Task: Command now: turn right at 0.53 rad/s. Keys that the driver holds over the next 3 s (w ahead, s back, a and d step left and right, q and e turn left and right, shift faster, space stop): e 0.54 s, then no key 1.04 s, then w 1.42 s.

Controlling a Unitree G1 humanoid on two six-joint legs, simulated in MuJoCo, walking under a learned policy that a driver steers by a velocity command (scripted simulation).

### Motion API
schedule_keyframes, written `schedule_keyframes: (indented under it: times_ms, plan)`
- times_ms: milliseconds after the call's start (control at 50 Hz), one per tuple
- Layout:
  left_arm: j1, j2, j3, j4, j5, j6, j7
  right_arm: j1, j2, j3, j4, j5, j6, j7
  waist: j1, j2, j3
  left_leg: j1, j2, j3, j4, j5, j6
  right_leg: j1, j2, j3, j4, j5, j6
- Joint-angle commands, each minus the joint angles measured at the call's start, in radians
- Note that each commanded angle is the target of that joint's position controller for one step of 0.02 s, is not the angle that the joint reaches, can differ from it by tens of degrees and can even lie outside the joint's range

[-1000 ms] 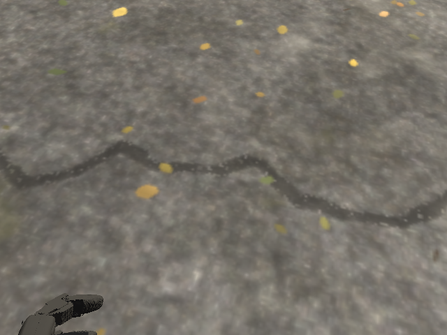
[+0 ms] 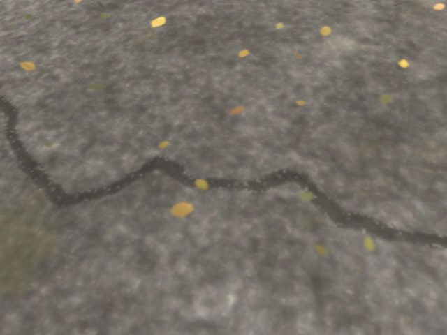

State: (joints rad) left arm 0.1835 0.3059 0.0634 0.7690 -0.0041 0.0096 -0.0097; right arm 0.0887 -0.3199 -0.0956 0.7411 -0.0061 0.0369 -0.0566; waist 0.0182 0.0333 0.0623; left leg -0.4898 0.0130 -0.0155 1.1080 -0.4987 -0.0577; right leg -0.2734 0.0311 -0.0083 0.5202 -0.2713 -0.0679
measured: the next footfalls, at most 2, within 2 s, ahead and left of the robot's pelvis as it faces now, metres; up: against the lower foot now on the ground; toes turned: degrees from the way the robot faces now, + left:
left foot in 0.40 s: +0.10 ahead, +0.14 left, +0.00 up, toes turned -21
right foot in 0.80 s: -0.01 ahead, -0.11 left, +0.00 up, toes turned -24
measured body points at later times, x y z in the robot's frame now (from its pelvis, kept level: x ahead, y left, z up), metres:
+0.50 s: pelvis +0.02 +0.04 +0.00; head +0.06 +0.04 +0.45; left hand +0.26 +0.28 -0.10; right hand +0.07 -0.28 -0.09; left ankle +0.07 +0.15 -0.74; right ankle -0.04 -0.07 -0.68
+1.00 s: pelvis +0.01 +0.00 +0.00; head +0.02 -0.03 +0.45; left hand +0.26 +0.15 -0.09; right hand -0.01 -0.31 -0.12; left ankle +0.06 +0.14 -0.71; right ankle -0.04 -0.09 -0.74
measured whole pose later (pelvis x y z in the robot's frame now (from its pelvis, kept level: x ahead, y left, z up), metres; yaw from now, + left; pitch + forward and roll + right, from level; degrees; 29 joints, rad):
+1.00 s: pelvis +0.01 +0.00 +0.00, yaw -26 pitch +0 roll +0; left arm 0.13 0.23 0.02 0.72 0.02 0.01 0.01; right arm 0.16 -0.32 -0.05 0.82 0.00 0.01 -0.02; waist -0.01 0.04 0.04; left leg -0.31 0.06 -0.02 0.73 -0.45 -0.09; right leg -0.20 0.04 0.02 0.46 -0.25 -0.04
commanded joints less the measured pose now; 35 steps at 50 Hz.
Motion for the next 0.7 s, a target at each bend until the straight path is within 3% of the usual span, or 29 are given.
schedule_keyframes:
  times_ms: [20,100,200,280,340,380,400,420,440,460,500,520,580,660,700]
  plan:
    - [-0.031,0.166,0.038,-0.078,-0.011,-0.012,0.026,-0.015,-0.089,-0.027,-0.06,0.002,-0.021,-0.007,-0.018,-0.127,-0.14,-0.136,0.006,-0.069,0.044,0.11,-0.02,0.214,-0.249,0.31,-0.18,0.514,-0.16]
    - [-0.007,0.176,0.042,-0.086,-0.011,-0.001,0.039,-0.025,-0.067,-0.021,-0.057,0.008,-0.029,-0.006,-0.003,-0.134,-0.134,-0.132,-0.011,-0.075,-0.11,0.165,-0.042,0.232,-0.223,0.325,-0.19,0.408,-0.157]
    - [-0.024,0.193,0.05,-0.102,-0.008,0.011,0.041,-0.042,-0.07,-0.018,-0.057,0.01,-0.044,0.004,0.012,-0.176,-0.1,-0.045,-0.024,-0.091,-0.3,0.181,-0.053,0.148,-0.199,0.393,-0.197,0.203,-0.156]
    - [-0.045,0.198,0.054,-0.118,-0.007,0.02,0.034,-0.032,-0.082,-0.019,-0.057,0.015,-0.067,0.021,0.016,-0.19,-0.111,0.045,-0.045,-0.095,-0.406,0.148,-0.037,0.123,-0.194,0.468,-0.161,0.254,-0.161]
    - [-0.07,0.193,0.053,-0.132,-0.016,0.029,0.033,0.008,-0.09,-0.02,-0.049,0.019,-0.083,0.036,-0.001,-0.196,-0.134,0.126,-0.059,-0.09,-0.537,0.164,-0.016,0.141,-0.181,0.527,-0.11,0.373,-0.145]
    - [-0.097,0.177,0.047,-0.145,-0.028,0.037,0.04,0.076,-0.097,-0.026,-0.026,0.019,-0.091,0.044,-0.048,-0.181,-0.143,0.272,-0.041,-0.076,-0.76,0.358,0.013,0.099,-0.128,0.516,-0.053,0.332,-0.088]
    - [-0.062,0.14,0.036,-0.149,-0.022,0.036,0.042,0.097,-0.148,-0.036,-0.025,0.006,-0.088,0.04,-0.033,-0.093,-0.173,0.394,0.091,-0.175,-0.79,0.454,0.061,0.013,-0.074,0.457,0.045,0.144,-0.035]
    - [0.014,0.095,0.026,-0.153,-0.014,0.029,0.038,0.044,-0.223,-0.046,-0.043,-0.012,-0.075,0.032,0.048,0.179,-0.158,0.47,0.283,-0.394,-0.785,0.71,0.187,-0.17,0.091,0.263,0.239,-0.253,0.031]
    - [0.01,0.176,0.05,-0.151,-0.012,0.023,0.038,0.06,-0.186,-0.038,-0.05,-0.037,-0.073,0.036,0.01,0.211,-0.147,0.416,0.395,-0.506,-0.796,0.758,0.323,-0.26,0.091,0.19,0.47,-0.419,0.08]
    - [0.03,0.229,0.071,-0.135,-0.014,0.024,0.037,0.028,-0.138,-0.021,-0.064,-0.027,-0.075,0.035,0.022,0.13,-0.129,0.389,0.373,-0.432,-0.789,0.71,0.329,-0.272,0.039,0.19,0.599,-0.356,0.105]
    - [0.039,0.198,0.074,-0.106,-0.016,0.044,0.04,-0.025,-0.092,-0.006,-0.074,-0.003,-0.069,0.028,0.026,0.089,-0.091,0.373,0.255,-0.262,-0.779,0.58,0.254,-0.299,0.016,0.162,0.677,-0.231,0.142]
    - [0.034,0.173,0.068,-0.11,-0.018,0.051,0.037,-0.023,-0.09,-0.002,-0.072,0.003,-0.066,0.023,0.015,0.098,-0.077,0.373,0.238,-0.219,-0.781,0.594,0.253,-0.315,0.01,0.148,0.693,-0.192,0.158]
    - [-0.035,0.118,0.047,-0.153,-0.025,0.047,0.031,0.041,-0.105,-0.003,-0.056,-0.007,-0.052,0.013,-0.035,0.129,-0.085,0.423,0.219,-0.152,-0.79,0.641,0.279,-0.313,-0.005,0.09,0.576,-0.158,0.179]
    - [-0.053,0.083,0.024,-0.174,-0.008,0.041,0.024,0.031,-0.148,-0.013,-0.055,0.001,-0.042,0.027,-0.049,0.139,-0.127,0.428,0.245,-0.118,-0.77,0.701,0.295,-0.172,-0.038,0.046,0.341,-0.187,0.167]
    - [-0.041,0.092,0.023,-0.17,-0.008,0.042,0.021,0.03,-0.161,-0.014,-0.048,0.01,-0.039,0.038,-0.05,0.151,-0.13,0.405,0.253,-0.115,-0.759,0.725,0.295,-0.093,-0.031,0.013,0.235,-0.166,0.156]
Over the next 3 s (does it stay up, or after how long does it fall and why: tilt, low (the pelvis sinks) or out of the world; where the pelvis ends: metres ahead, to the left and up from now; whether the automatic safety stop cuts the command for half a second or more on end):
stays up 0.59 -0.17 0.01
